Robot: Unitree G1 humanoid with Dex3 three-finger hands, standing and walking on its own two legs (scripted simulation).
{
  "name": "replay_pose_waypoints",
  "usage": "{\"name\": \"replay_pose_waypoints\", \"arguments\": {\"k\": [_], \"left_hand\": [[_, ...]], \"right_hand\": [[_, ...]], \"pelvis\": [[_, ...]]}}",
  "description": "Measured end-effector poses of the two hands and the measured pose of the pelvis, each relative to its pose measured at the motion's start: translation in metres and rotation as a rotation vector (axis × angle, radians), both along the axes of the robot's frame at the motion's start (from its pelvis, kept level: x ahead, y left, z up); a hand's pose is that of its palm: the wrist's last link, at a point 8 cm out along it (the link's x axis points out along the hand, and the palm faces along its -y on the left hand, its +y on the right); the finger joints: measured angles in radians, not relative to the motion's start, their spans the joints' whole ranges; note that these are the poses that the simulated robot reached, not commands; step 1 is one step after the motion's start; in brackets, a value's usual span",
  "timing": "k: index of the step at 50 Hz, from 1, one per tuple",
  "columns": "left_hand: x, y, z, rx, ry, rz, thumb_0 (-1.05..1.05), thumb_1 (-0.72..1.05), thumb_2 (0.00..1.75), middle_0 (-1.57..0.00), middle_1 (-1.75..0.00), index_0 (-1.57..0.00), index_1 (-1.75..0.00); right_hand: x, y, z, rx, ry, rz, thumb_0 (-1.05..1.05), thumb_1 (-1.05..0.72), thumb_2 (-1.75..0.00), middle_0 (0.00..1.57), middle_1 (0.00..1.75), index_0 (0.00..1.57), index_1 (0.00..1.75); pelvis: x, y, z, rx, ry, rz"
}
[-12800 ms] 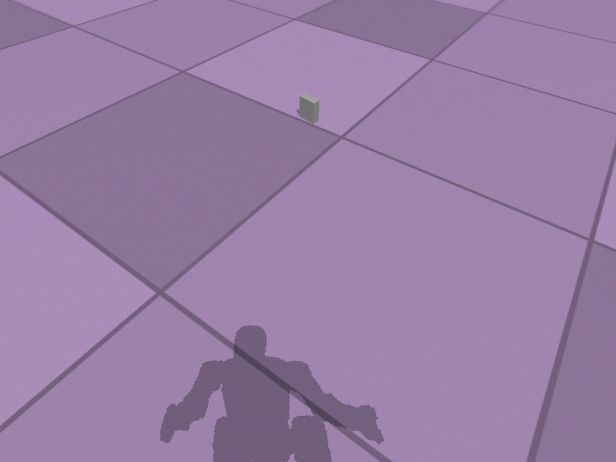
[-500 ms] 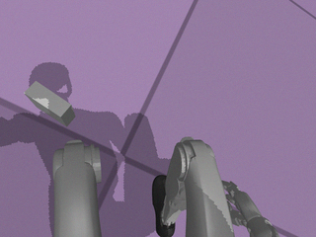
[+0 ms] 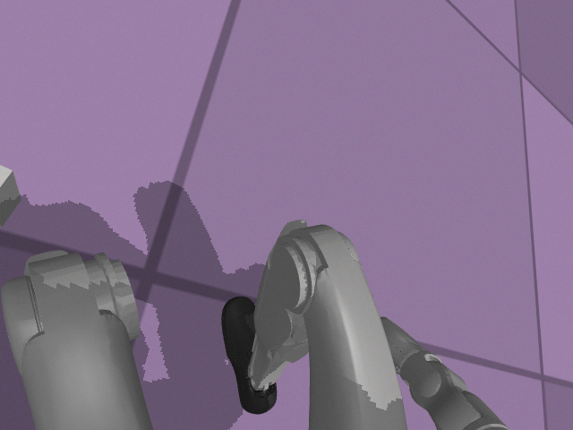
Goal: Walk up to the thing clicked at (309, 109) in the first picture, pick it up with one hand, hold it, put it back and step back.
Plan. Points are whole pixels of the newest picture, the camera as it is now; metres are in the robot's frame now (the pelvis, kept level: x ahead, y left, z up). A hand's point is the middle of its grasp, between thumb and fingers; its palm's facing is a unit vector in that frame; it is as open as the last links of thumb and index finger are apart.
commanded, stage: close in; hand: left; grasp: from the side
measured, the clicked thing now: out of the picture +0.44 +0.29 -0.22
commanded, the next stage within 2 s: rest palm in 0.60 s
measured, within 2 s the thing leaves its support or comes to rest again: neither
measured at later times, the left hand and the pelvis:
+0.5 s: hand out of the picture +0.41 +0.31 -0.17, palm faces +0.41 -0.91 +0.03, open 17.5 cm; pelvis -0.01 +0.00 -0.01, yaw -2 degrees
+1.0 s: hand out of the picture +0.41 +0.30 -0.18, palm faces +0.43 -0.90 +0.01, open 16.5 cm; pelvis -0.01 +0.01 -0.01, yaw -3 degrees
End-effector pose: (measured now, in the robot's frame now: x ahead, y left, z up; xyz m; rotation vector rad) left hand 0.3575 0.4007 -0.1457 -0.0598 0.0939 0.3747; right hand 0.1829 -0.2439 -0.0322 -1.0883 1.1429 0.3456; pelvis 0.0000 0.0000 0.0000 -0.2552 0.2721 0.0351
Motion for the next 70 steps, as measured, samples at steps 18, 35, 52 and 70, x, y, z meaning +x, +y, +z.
{"name": "replay_pose_waypoints", "arguments": {"k": [18,35,52,70], "left_hand": [[0.008,-0.04,-0.014,0.034,-0.025,0.038,-0.01,-0.61,0.09,-0.04,-0.12,-0.06,-0.11],[0.01,-0.058,-0.028,0.051,-0.048,0.055,-0.01,-0.58,0.16,-0.04,-0.14,-0.06,-0.13],[0.013,-0.065,-0.034,0.056,-0.036,0.07,-0.01,-0.42,0.26,-0.09,-0.18,-0.1,-0.18],[0.02,-0.06,-0.035,0.062,-0.041,0.104,0.0,-0.4,0.33,-0.28,-0.43,-0.3,-0.43]], "right_hand": [[-0.036,0.0,0.008,-0.046,0.048,0.011,0.0,-0.94,-0.9,0.21,0.3,0.21,0.3],[-0.039,0.003,0.013,-0.084,0.087,0.024,0.0,-0.93,-0.9,0.21,0.3,0.21,0.3],[-0.031,0.009,0.012,-0.084,0.091,0.048,0.0,-0.91,-0.9,0.21,0.3,0.21,0.3],[-0.04,0.009,0.014,-0.104,0.128,0.038,0.0,-0.89,-0.89,0.21,0.3,0.21,0.3]], "pelvis": [[-0.013,0.004,-0.007,-0.029,-0.085,-0.022],[-0.013,0.006,-0.009,-0.051,-0.106,-0.031],[-0.013,0.007,-0.008,-0.059,-0.109,-0.037],[-0.012,0.009,-0.006,-0.069,-0.1,-0.046]]}}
